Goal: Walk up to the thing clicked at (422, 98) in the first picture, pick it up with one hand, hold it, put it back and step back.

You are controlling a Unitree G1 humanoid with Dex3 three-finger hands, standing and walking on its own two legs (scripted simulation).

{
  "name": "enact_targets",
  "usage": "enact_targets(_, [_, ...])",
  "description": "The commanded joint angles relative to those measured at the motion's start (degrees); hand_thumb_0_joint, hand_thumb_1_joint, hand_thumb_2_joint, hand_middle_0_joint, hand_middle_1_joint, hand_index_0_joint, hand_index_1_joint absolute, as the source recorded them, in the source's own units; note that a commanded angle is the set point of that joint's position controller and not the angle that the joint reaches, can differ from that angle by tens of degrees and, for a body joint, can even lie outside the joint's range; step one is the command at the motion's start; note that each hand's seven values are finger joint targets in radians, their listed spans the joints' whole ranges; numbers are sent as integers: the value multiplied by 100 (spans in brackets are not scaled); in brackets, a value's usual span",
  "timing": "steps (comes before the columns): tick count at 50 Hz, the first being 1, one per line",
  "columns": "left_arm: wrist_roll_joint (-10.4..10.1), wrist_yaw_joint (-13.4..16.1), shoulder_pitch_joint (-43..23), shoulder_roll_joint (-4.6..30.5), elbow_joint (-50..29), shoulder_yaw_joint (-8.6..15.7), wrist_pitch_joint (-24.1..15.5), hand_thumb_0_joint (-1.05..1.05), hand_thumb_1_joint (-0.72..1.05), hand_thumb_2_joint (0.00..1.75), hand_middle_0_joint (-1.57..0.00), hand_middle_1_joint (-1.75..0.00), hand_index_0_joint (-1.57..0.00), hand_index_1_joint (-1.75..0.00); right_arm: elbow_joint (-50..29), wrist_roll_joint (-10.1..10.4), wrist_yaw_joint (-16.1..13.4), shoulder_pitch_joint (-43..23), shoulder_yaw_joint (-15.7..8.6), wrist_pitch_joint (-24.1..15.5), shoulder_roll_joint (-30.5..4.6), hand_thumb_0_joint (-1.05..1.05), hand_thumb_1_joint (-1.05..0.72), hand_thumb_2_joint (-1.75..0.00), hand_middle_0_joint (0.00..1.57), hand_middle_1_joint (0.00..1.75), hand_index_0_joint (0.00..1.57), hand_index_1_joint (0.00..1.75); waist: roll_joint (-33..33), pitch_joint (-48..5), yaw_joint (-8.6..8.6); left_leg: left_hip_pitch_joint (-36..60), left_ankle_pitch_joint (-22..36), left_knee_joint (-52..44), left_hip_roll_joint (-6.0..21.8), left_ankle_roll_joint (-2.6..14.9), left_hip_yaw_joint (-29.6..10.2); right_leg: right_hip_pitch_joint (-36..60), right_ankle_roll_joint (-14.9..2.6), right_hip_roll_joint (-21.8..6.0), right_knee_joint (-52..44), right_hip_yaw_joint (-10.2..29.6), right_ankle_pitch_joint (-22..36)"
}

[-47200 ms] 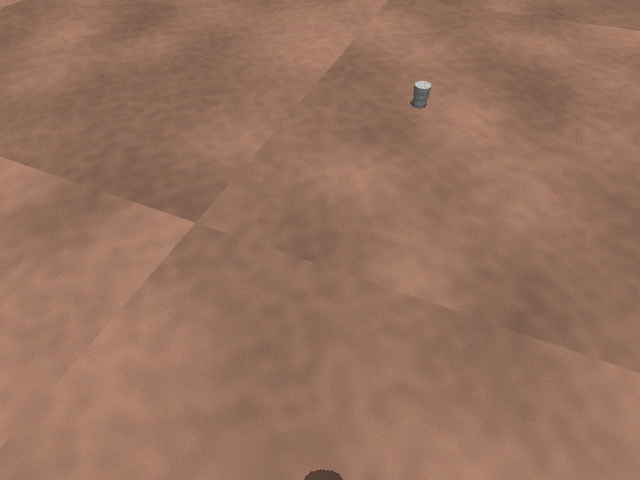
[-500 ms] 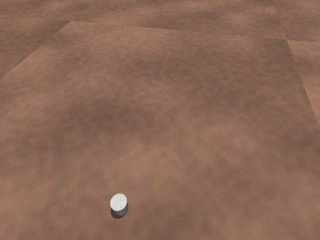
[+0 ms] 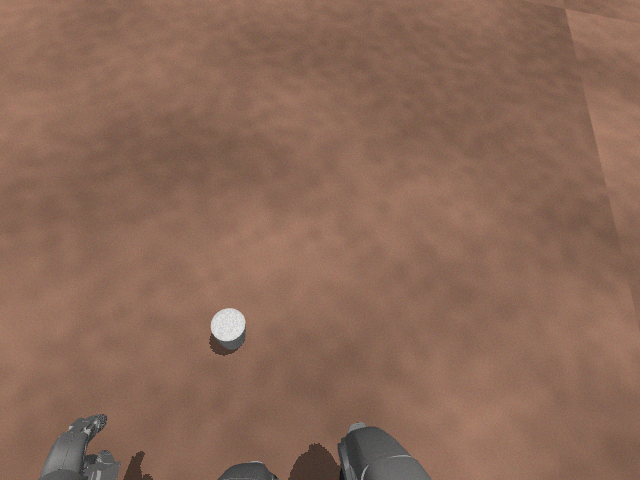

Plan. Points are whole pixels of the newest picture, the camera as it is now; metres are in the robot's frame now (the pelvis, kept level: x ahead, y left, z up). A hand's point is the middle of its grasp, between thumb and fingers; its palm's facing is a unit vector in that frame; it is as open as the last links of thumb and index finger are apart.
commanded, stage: step back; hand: left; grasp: from above
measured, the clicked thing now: (230, 331) +0.50 +0.20 -0.70
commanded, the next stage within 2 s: none
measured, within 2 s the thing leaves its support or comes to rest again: neither
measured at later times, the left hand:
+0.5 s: hand out of the picture +0.02 +0.25 -0.13, palm faces -0.06 -0.91 -0.41, open 7.3 cm
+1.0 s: hand out of the picture -0.16 +0.28 -0.16, palm faces -0.02 -0.93 -0.36, open 7.3 cm
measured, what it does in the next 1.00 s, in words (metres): walks backwards: right foot, then left foot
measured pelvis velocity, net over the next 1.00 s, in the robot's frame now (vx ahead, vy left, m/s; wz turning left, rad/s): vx -0.25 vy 0.01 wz -0.05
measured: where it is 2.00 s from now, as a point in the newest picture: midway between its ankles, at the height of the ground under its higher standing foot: outside the picture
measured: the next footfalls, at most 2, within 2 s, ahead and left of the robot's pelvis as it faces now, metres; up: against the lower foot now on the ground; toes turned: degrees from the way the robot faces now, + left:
right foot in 0.32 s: -0.03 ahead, -0.11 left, +0.00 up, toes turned -1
left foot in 0.72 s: -0.15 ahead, +0.12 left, +0.00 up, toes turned -3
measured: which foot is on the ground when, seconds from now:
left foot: down 0.00-0.36, up 0.38-0.70, down 0.72-1.00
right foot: up 0.00-0.30, down 0.32-0.76, up 0.78-1.00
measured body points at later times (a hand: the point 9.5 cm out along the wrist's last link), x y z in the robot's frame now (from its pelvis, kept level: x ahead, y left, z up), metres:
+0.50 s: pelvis -0.10 -0.01 +0.00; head -0.05 -0.03 +0.45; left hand +0.02 +0.29 -0.10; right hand -0.01 -0.33 -0.13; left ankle -0.10 +0.12 -0.66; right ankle -0.07 -0.11 -0.73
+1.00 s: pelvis -0.25 +0.01 +0.00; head -0.20 +0.04 +0.45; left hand -0.16 +0.33 -0.13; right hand -0.15 -0.30 -0.09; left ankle -0.19 +0.12 -0.73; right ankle -0.31 -0.15 -0.64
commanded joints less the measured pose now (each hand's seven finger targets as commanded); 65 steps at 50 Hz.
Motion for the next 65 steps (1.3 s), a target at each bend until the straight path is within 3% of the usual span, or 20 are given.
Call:
enact_targets(1, [-45, 68, 695, 900, -327, 201, -75, 0, 90, 90, -20, -30, -20, -30, -681, 0, -254, -431, -388, -177, -1439, 0, -90, -90, 20, 30, 20, 30, 1227, -1546, 275, 1499, 4098, -820, 1296, 241, -1133, -429, 27, 42, 909, 249, 453])
enact_targets(12, [86, -36, 825, 818, -556, 295, -206, 0, 90, 90, -20, -30, -20, -30, -903, 72, -234, -68, -475, -138, -1577, 0, -90, -90, 20, 30, 20, 30, 1043, -1568, -18, 1220, 2804, -685, 1753, 902, -1425, 663, 110, -413, -1471, -464, 428])
enact_targets(16, [133, -84, 1424, 811, -364, 345, -279, 0, 90, 90, -20, -30, -20, -30, -952, 149, -163, -404, -427, -98, -1550, 0, -90, -90, 20, 30, 20, 30, 669, -1624, 293, 257, 1699, -401, 1456, 472, -1171, 1798, -152, -492, -2877, -493, 1914])
enact_targets(17, [164, -84, 1417, 1047, -415, 399, -315, 0, 90, 90, -20, -30, -20, -30, -998, 186, -148, -434, -388, -100, -1443, 0, -90, -90, 20, 30, 20, 30, 66, -1669, 264, -253, 1232, 90, 1032, 220, -847, 1964, -403, -983, -2912, 301, 2531])
enact_targets(19, [170, -99, 818, 1670, -778, 510, -308, 0, 90, 90, -20, -30, -20, -30, -1025, 189, -178, -555, -375, -38, -1229, 0, -90, -90, 20, 30, 20, 30, -1416, -971, 410, -637, -1709, 2386, -412, -322, -262, 631, -1742, -2679, -3948, 2344, 2711])
enact_targets(20, [191, -79, 621, 1524, -929, 499, -330, 0, 90, 90, -20, -30, -20, -30, -922, 169, -175, -334, -394, -15, -1351, 0, -90, -90, 20, 30, 20, 30, -1014, -747, 289, -576, -1798, 3053, -339, -345, -777, 331, -1770, -2748, -3935, 2399, 2916])
enact_targets(24, [133, -22, 395, 938, -1054, 397, -336, 0, 90, 90, -20, -30, -20, -30, -721, 236, -156, 97, -252, -65, -1244, 0, -90, -90, 20, 30, 20, 30, -230, -1009, 109, -999, -1016, 3352, -666, -411, -915, 1187, -1001, -1595, -3334, 565, 3852])
enact_targets(32, [170, -10, 942, 1047, -1247, 409, -214, 0, 90, 90, -20, -30, -20, -30, -969, 160, -217, 246, -242, -149, -1195, 0, -90, -90, 20, 30, 20, 30, -845, -1787, 389, -788, -1138, 796, -28, -460, -346, 2670, -1112, -1819, -2725, 523, 4417])
enact_targets(36, [70, -85, 617, 1090, -1370, 356, -84, 0, 90, 90, -20, -30, -20, -30, -696, 45, -166, 832, -362, -160, -1283, 0, -90, -90, 20, 30, 20, 30, -350, -1767, 14, 583, 714, -1025, 57, -198, -176, 1408, -537, -1480, -2405, 270, 2802])
enact_targets(38, [46, -83, 479, 780, -1466, 292, -99, 0, 90, 90, -20, -30, -20, -30, -870, -99, -116, 431, -556, -156, -2214, 0, -90, -90, 20, 30, 20, 30, 1822, -1353, -32, 597, 765, -1822, 2093, 744, -2875, -365, 26, 6, -837, -601, 51])
enact_targets(39, [131, -8, 213, 1032, -1452, 427, -106, 0, 90, 90, -20, -30, -20, -30, -1018, -71, -104, 136, -605, -163, -2456, 0, -90, -90, 20, 30, 20, 30, 1815, -1113, -228, -598, 859, -1936, 2606, 1397, -3269, 137, 109, 24, 487, 38, -675])
enact_targets(40, [156, -14, 290, 1147, -1334, 456, -97, 0, 90, 90, -20, -30, -20, -30, -1079, -81, -148, -183, -567, -215, -2282, 0, -90, -90, 20, 30, 20, 30, 1624, -910, -73, -916, 978, -1916, 2626, 1484, -3227, 273, 94, -44, 1274, 290, -461])
enact_targets(43, [1, -80, 1148, 937, -960, 446, -64, 0, 90, 90, -20, -30, -20, -30, -1219, -82, -185, -704, -351, -253, -1578, 0, -90, -90, 20, 30, 20, 30, 939, -870, 526, -297, 2038, -1440, 1466, 709, -1318, -208, 31, 281, 1898, 373, 385])
enact_targets(51, [81, -108, 1038, 851, -1037, 383, -152, 0, 90, 90, -20, -30, -20, -30, -1174, 13, -199, 164, -462, -207, -1598, 0, -90, -90, 20, 30, 20, 30, 1349, -1457, -113, 1380, 2101, -944, 1580, 1073, -1282, -115, 476, -145, -67, -129, 117])
enact_targets(57, [95, -182, 2221, 860, -415, 387, -202, 0, 90, 90, -20, -30, -20, -30, -1390, 41, -134, -367, -501, -3, -1891, 0, -90, -90, 20, 30, 20, 30, 1620, -1903, 372, 213, 1340, -558, 1474, 670, -1086, 1826, 66, -415, -3024, -902, 1249])
enact_targets(58, [159, -184, 2212, 1002, -357, 439, -203, 0, 90, 90, -20, -30, -20, -30, -1394, 92, -125, -443, -459, 19, -1720, 0, -90, -90, 20, 30, 20, 30, 1258, -1739, 395, -360, 743, -325, 1202, 336, -980, 1964, -61, -482, -3131, -654, 1382])
enact_targets(59, [241, -195, 2124, 1322, -463, 527, -219, 0, 90, 90, -20, -30, -20, -30, -1472, 137, -121, -424, -391, 18, -1451, 0, -90, -90, 20, 30, 20, 30, 232, -1481, 374, -1254, -249, 470, 544, 12, -787, 1880, -310, -1272, -3482, 779, 775])
enact_targets(60, [235, -210, 1557, 2004, -740, 665, -173, 0, 90, 90, -20, -30, -20, -30, -1575, 160, -216, -670, -382, -6, -1266, 0, -90, -90, 20, 30, 20, 30, -1332, -1025, 575, -1482, -1485, 1884, -405, -342, -347, 485, -1139, -2440, -4155, 2108, 260])
enact_targets(61, [257, -171, 894, 2232, -1021, 672, -190, 0, 90, 90, -20, -30, -20, -30, -1478, 107, -273, -519, -495, 27, -1560, 0, -90, -90, 20, 30, 20, 30, -1582, -541, 471, -1073, -1599, 3051, -118, -432, -832, -781, -1606, -3051, -4628, 2775, -253])
enact_targets(65, [221, -95, 170, 1132, -1148, 461, -244, 0, 90, 90, -20, -30, -20, -30, -980, 172, -195, 315, -339, -30, -1286, 0, -90, -90, 20, 30, 20, 30, -542, -649, -101, -1144, -592, 3463, -610, -363, -894, 215, -645, -1447, -3531, 46, 1894])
